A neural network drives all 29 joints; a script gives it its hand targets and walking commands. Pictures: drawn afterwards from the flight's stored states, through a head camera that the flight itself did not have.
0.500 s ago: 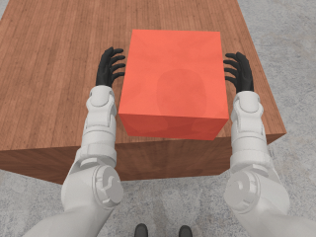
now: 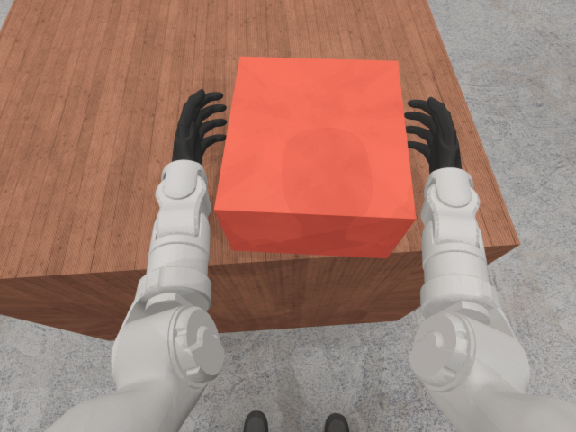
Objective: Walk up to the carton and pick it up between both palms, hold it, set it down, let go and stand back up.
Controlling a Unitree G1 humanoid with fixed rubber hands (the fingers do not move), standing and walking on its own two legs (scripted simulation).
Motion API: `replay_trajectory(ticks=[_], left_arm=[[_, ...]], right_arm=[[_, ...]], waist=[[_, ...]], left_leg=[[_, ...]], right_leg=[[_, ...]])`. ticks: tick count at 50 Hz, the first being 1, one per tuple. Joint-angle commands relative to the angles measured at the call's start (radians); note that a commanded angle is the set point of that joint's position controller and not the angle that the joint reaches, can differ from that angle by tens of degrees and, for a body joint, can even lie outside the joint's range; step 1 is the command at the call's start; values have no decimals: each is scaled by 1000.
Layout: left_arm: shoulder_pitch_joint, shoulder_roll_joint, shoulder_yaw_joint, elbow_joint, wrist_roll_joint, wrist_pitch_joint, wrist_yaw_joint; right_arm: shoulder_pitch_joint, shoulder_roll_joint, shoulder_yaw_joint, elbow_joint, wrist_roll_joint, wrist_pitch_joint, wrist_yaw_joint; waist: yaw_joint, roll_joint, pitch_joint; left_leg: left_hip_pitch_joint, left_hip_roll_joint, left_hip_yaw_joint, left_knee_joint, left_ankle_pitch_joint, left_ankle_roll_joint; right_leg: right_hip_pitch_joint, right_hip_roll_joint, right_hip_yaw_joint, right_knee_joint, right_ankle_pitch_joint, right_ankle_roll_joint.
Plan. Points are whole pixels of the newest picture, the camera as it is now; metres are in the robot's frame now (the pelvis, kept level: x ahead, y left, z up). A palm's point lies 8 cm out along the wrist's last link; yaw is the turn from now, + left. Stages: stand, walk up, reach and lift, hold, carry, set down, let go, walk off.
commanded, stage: set down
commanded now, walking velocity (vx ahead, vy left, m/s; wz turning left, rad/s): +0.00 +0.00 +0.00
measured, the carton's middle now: (313, 157) +0.49 -0.04 +0.00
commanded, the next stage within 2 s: none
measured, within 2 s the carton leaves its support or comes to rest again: neither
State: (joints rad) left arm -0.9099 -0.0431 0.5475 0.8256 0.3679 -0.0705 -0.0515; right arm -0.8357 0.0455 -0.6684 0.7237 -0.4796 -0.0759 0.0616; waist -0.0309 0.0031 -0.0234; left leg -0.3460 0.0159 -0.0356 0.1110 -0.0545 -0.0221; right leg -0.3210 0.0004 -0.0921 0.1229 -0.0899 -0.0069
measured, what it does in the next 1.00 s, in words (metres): shifts its weight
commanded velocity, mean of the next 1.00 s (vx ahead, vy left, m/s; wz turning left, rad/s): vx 0.00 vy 0.00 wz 0.00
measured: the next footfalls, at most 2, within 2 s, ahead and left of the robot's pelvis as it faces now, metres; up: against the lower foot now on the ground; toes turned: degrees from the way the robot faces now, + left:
none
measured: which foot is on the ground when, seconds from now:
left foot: down 0.00-1.00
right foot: down 0.00-1.00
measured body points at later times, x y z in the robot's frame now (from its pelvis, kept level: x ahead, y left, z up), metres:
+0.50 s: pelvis -0.04 +0.02 -0.02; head +0.09 +0.01 +0.41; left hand +0.49 +0.17 +0.08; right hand +0.46 -0.21 +0.07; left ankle -0.03 +0.13 -0.75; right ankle -0.05 -0.10 -0.75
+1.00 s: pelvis -0.06 +0.00 -0.02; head +0.05 +0.01 +0.41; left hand +0.48 +0.19 +0.15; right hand +0.46 -0.23 +0.16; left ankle -0.03 +0.13 -0.75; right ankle -0.05 -0.10 -0.75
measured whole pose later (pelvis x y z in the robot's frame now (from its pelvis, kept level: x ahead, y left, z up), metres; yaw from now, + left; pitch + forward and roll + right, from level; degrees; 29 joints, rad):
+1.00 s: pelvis -0.06 +0.00 -0.02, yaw -4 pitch +29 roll -1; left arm -1.36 0.39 -0.23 1.48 -0.49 -0.10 0.09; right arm -1.45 -0.40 0.12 1.57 0.44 -0.01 0.05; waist -0.01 -0.02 -0.33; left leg -0.81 0.04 0.02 0.38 -0.09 -0.03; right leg -0.79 0.02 -0.03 0.36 -0.08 -0.01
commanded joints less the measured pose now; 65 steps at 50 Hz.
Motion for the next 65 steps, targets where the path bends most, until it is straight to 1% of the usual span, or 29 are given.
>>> replay_trajectory(ticks=[1, 4, 7, 9, 11, 13, 15, 18, 20, 22, 24, 26, 28, 31, 32, 35, 38, 41, 43, 46, 49, 52, 54, 57, 59, 60, 62, 63, 65], left_arm=[[-320, 84, -196, 106, -111, -50, 21], [-436, 167, -314, 214, -286, -110, 83], [-516, 260, -333, 315, -385, -160, 107], [-559, 322, -349, 374, -426, -202, 115], [-611, 380, -382, 422, -471, -240, 122], [-657, 427, -417, 460, -512, -264, 128], [-689, 459, -456, 491, -554, -268, 137], [-740, 458, -535, 499, -618, -238, 159], [-784, 425, -594, 459, -657, -202, 175], [-814, 403, -635, 433, -699, -171, 184], [-826, 396, -666, 452, -737, -145, 181], [-813, 396, -684, 505, -764, -122, 168], [-800, 417, -693, 556, -783, -107, 153], [-810, 480, -697, 607, -815, -112, 135], [-821, 503, -698, 619, -825, -120, 130], [-864, 554, -701, 635, -834, -139, 118], [-916, 576, -715, 609, -834, -139, 115], [-972, 567, -744, 552, -839, -125, 123], [-1001, 548, -767, 508, -845, -105, 133], [-1017, 528, -785, 451, -857, -63, 144], [-997, 534, -769, 437, -855, -14, 146], [-919, 539, -721, 467, -823, 27, 134], [-841, 529, -680, 500, -793, 37, 120], [-692, 505, -602, 549, -729, 23, 94], [-589, 488, -541, 555, -664, -5, 79], [-546, 475, -512, 539, -627, -20, 76], [-498, 453, -473, 447, -567, -46, 78], [-490, 444, -463, 379, -548, -55, 83], [-496, 429, -456, 202, -526, -61, 102]], right_arm=[[-408, -104, 260, 51, 158, -29, -7], [-503, -162, 391, 207, 349, -57, -59], [-581, -237, 501, 339, 476, -91, -74], [-633, -276, 549, 391, 542, -121, -88], [-689, -331, 587, 431, 598, -149, -99], [-730, -392, 612, 467, 645, -165, -100], [-761, -460, 636, 512, 693, -169, -94], [-790, -538, 655, 566, 745, -154, -80], [-798, -571, 644, 598, 755, -136, -67], [-830, -595, 652, 601, 771, -120, -62], [-870, -603, 676, 607, 785, -101, -59], [-899, -611, 711, 640, 809, -81, -52], [-921, -617, 740, 661, 831, -66, -45], [-964, -611, 769, 650, 852, -52, -40], [-983, -605, 778, 644, 859, -49, -39], [-1019, -582, 813, 653, 899, -37, -34], [-1018, -565, 836, 691, 938, -17, -27], [-1005, -567, 822, 732, 944, 7, -16], [-1000, -581, 799, 750, 933, 24, -8], [-1005, -616, 774, 742, 917, 46, -4], [-1023, -657, 761, 691, 897, 64, -16], [-1011, -671, 761, 624, 876, 76, -45], [-976, -653, 768, 587, 871, 74, -67], [-874, -603, 789, 548, 885, 54, -90], [-785, -574, 793, 531, 897, 31, -94], [-736, -562, 794, 525, 900, 18, -95], [-654, -552, 792, 499, 902, -9, -93], [-624, -552, 789, 480, 902, -20, -89], [-578, -566, 778, 431, 899, -39, -78]], waist=[[28, -17, -627], [49, -11, -748], [58, -47, -868], [57, -63, -951], [52, -72, -1020], [52, -57, -1067], [56, -17, -1094], [66, 64, -1112], [83, 106, -1126], [82, 105, -1158], [68, 72, -1132], [56, 24, -1051], [44, -36, -966], [29, -135, -894], [27, -154, -886], [34, -151, -874], [43, -78, -864], [45, 38, -888], [43, 111, -925], [32, 160, -990], [19, 129, -1040], [6, 40, -1033], [3, -31, -999], [18, -135, -917], [25, -164, -860], [29, -158, -836], [42, -115, -818], [49, -80, -822], [66, 20, -860]], left_leg=[[196, -23, 46, 118, 341, 26], [-32, -25, 52, 156, 327, 55], [-370, -30, 69, 112, 243, 94], [-447, -22, 79, 100, 232, 106], [-440, -12, 84, 116, 254, 100], [-348, 1, 84, 150, 297, 75], [-166, 18, 81, 209, 367, 30], [247, 46, 65, 341, 552, -55], [478, 74, 40, 420, 678, -94], [499, 84, 28, 447, 694, -109], [478, 87, 24, 458, 663, -108], [385, 81, 28, 444, 565, -91], [225, 66, 34, 407, 409, -58], [-113, 43, 50, 318, 132, 14], [-217, 38, 55, 286, 61, 36], [-380, 28, 59, 227, -25, 75], [-358, 28, 52, 205, -41, 73], [-178, 37, 49, 227, -21, 29], [-14, 43, 48, 270, 30, -7], [138, 47, 49, 338, 138, -46], [180, 42, 50, 389, 255, -62], [129, 30, 47, 408, 355, -49], [26, 20, 49, 392, 376, -23], [-259, -2, 59, 314, 317, 38], [-338, -3, 61, 242, 281, 60], [-306, -2, 62, 222, 301, 59], [-176, -4, 64, 216, 396, 40], [-75, -3, 64, 230, 467, 22], [235, 7, 68, 292, 637, -40]], right_leg=[[201, 37, 13, 144, 616, 61], [244, 24, 81, 217, 705, 33], [489, -15, 145, 337, 920, 53], [555, -36, 159, 365, 978, 70], [540, -42, 157, 367, 964, 76], [442, -34, 141, 346, 895, 72], [250, -12, 109, 304, 769, 67], [-206, 45, 55, 190, 496, 58], [-499, 59, 42, 71, 264, 23], [-536, 57, 39, 46, 236, 10], [-498, 56, 38, 58, 235, 17], [-406, 47, 46, 82, 229, 29], [-292, 33, 56, 122, 211, 50], [-55, -4, 79, 204, 203, 91], [30, -17, 90, 232, 212, 102], [197, -40, 121, 292, 246, 120], [177, -47, 121, 310, 237, 117], [-34, -36, 84, 289, 167, 99], [-206, -20, 61, 259, 119, 81], [-327, 5, 43, 229, 126, 67], [-274, 23, 42, 220, 233, 71], [-102, 27, 55, 227, 396, 88], [58, 19, 74, 244, 514, 96], [398, -13, 123, 295, 733, 94], [533, -27, 139, 318, 852, 94], [544, -25, 138, 315, 871, 90], [498, -7, 129, 294, 841, 70], [432, 9, 122, 277, 799, 60], [193, 57, 95, 220, 669, 44]])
